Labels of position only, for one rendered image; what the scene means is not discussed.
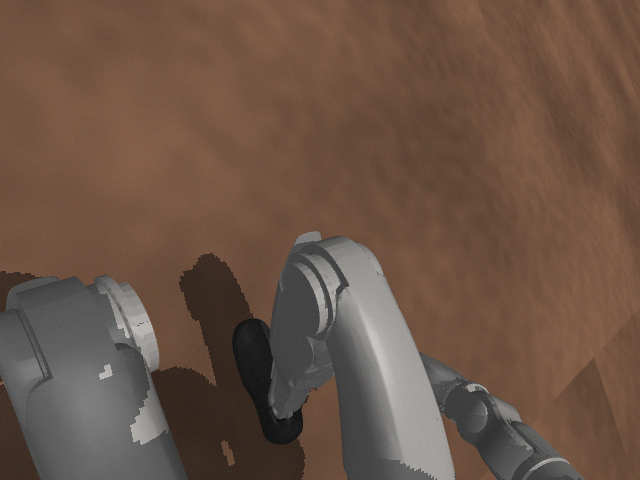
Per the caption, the right robot arm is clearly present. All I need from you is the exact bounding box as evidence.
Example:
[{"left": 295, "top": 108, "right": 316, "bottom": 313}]
[{"left": 444, "top": 381, "right": 586, "bottom": 480}]

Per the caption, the right robot hand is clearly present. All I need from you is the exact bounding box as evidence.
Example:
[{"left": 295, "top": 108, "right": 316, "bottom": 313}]
[{"left": 419, "top": 352, "right": 469, "bottom": 415}]

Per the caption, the right robot foot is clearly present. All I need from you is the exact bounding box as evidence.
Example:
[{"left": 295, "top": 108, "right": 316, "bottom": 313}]
[{"left": 232, "top": 318, "right": 303, "bottom": 445}]

